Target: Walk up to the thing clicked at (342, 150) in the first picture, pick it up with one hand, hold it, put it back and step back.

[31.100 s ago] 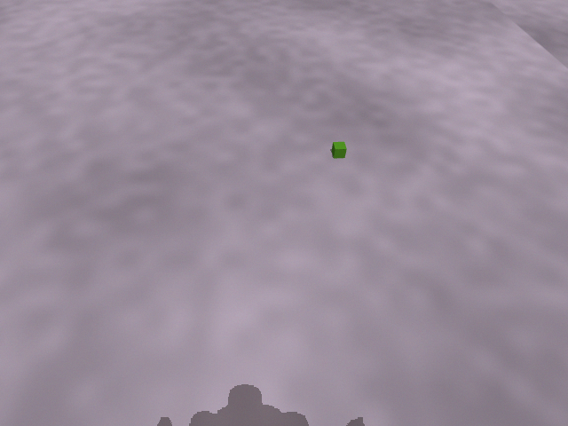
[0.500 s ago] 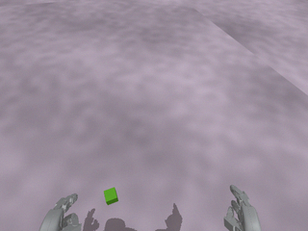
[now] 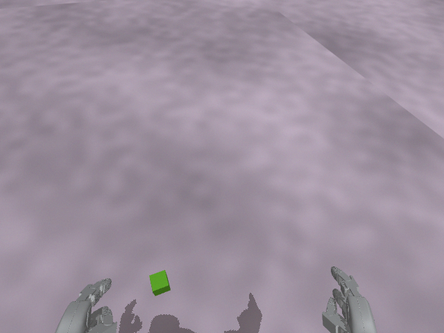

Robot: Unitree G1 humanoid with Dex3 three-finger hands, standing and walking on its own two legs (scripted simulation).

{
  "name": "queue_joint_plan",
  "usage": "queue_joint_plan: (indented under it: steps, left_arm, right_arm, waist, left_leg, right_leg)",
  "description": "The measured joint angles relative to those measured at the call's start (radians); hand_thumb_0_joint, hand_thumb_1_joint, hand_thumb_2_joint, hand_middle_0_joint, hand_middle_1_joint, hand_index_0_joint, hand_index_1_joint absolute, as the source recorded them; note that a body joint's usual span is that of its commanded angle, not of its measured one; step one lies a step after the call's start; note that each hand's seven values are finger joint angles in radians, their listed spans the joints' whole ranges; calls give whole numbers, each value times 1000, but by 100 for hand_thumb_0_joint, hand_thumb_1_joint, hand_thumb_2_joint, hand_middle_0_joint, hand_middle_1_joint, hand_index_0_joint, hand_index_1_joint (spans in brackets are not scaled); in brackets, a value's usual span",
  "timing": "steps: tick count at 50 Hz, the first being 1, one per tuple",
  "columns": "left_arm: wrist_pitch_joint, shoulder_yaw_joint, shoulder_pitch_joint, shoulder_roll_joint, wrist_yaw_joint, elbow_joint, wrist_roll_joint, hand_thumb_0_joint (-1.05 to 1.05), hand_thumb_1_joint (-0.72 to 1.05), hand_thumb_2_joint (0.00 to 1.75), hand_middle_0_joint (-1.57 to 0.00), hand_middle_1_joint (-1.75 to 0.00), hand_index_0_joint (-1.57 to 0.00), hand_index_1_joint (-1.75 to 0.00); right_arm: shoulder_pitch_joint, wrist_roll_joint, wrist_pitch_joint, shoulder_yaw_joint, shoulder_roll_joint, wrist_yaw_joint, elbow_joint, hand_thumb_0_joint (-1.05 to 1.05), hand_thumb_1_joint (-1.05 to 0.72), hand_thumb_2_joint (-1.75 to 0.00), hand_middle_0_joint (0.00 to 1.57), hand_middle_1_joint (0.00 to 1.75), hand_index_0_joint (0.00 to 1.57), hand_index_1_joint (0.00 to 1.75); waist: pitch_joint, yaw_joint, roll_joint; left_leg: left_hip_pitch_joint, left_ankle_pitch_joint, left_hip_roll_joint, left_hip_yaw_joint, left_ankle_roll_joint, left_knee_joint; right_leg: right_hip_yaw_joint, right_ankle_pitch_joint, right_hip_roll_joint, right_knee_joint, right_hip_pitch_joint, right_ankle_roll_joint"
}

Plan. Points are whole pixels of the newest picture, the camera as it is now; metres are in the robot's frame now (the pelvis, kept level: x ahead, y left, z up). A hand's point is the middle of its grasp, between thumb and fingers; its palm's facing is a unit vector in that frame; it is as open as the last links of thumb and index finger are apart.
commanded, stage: stand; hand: left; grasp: from above
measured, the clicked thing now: (160, 282) +0.43 +0.22 -0.68
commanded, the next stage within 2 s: none
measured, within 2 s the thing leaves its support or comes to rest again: neither
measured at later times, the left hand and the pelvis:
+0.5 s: hand out of the picture +0.05 +0.24 -0.11, palm faces +0.03 -0.95 -0.31, open 7.4 cm; pelvis -0.01 +0.01 +0.05, yaw +0 degrees
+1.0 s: hand out of the picture +0.03 +0.24 -0.10, palm faces +0.03 -0.94 -0.34, open 7.4 cm; pelvis -0.01 +0.00 +0.07, yaw +0 degrees
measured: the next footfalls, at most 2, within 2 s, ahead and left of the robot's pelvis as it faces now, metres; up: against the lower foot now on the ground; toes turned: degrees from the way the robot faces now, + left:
none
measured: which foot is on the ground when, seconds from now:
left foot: down 0.00-1.00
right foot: down 0.00-1.00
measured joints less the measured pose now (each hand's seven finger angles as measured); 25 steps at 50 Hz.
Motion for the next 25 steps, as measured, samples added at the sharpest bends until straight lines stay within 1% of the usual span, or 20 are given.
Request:
queue_joint_plan:
  steps: [1,2,3,4,5,6,8,11,16,20,25]
  left_arm:
    - [1,0,-1,0,0,2,0,1,90,90,-20,-30,-20,-30]
    - [-49,-11,-31,6,4,53,21,1,90,90,-20,-30,-20,-30]
    - [-121,-22,-83,14,9,146,45,1,90,90,-20,-30,-20,-30]
    - [-183,-26,-135,20,12,247,65,1,90,90,-20,-30,-20,-30]
    - [-230,-28,-181,26,14,340,80,1,90,90,-20,-30,-20,-30]
    - [-267,-28,-217,34,14,422,92,1,90,90,-20,-30,-20,-30]
    - [-316,-18,-262,47,11,551,101,1,90,90,-20,-30,-20,-30]
    - [-360,-1,-287,61,11,698,103,1,90,90,-20,-30,-20,-30]
    - [-404,18,-287,67,14,892,102,1,90,90,-20,-30,-20,-30]
    - [-426,20,-279,62,13,1005,97,1,90,90,-20,-30,-20,-30]
    - [-434,14,-280,52,15,1112,88,1,90,90,-20,-30,-20,-30]
  right_arm:
    - [0,0,1,0,0,1,1,2,-90,-90,20,30,20,30]
    - [-14,-28,6,-8,0,10,21,2,-90,-90,20,30,20,30]
    - [-37,-57,29,-13,-6,29,60,1,-90,-90,20,30,20,30]
    - [-59,-80,63,-11,-18,53,99,1,-90,-90,20,30,20,30]
    - [-78,-93,96,-9,-30,77,134,1,-90,-90,20,30,20,30]
    - [-94,-96,120,-10,-39,99,167,1,-90,-90,20,30,20,30]
    - [-111,-85,152,-23,-51,131,217,1,-90,-90,20,30,21,30]
    - [-112,-70,175,-51,-62,156,269,1,-90,-90,20,30,21,30]
    - [-93,-67,197,-78,-77,164,342,1,-90,-90,20,30,20,30]
    - [-80,-60,209,-82,-77,159,397,1,-90,-90,20,30,20,30]
    - [-77,-52,218,-75,-67,153,458,1,-90,-90,20,30,20,30]
  waist:
    - [0,0,1]
    - [29,8,-6]
    - [66,23,-18]
    - [92,37,-27]
    - [113,47,-34]
    - [132,53,-42]
    - [161,60,-56]
    - [181,61,-65]
    - [195,57,-57]
    - [205,56,-52]
    - [215,57,-50]
  left_leg:
    - [0,0,0,0,0,0]
    - [26,3,-2,5,2,-7]
    - [63,12,-6,15,5,-25]
    - [94,22,-11,23,8,-46]
    - [120,33,-15,28,9,-66]
    - [144,45,-21,34,10,-88]
    - [189,66,-31,43,12,-130]
    - [242,92,-39,49,15,-187]
    - [318,125,-37,49,19,-270]
    - [380,156,-38,48,22,-340]
    - [456,201,-41,51,25,-437]
  right_leg:
    - [0,0,0,0,1,0]
    - [5,1,-2,-2,22,0]
    - [14,5,-7,-8,52,-1]
    - [21,11,-11,-19,76,-4]
    - [26,18,-16,-31,97,-5]
    - [30,25,-22,-42,116,-4]
    - [39,37,-32,-66,151,-1]
    - [43,57,-39,-112,199,4]
    - [39,98,-37,-206,281,11]
    - [36,134,-37,-288,348,14]
    - [36,181,-40,-388,426,19]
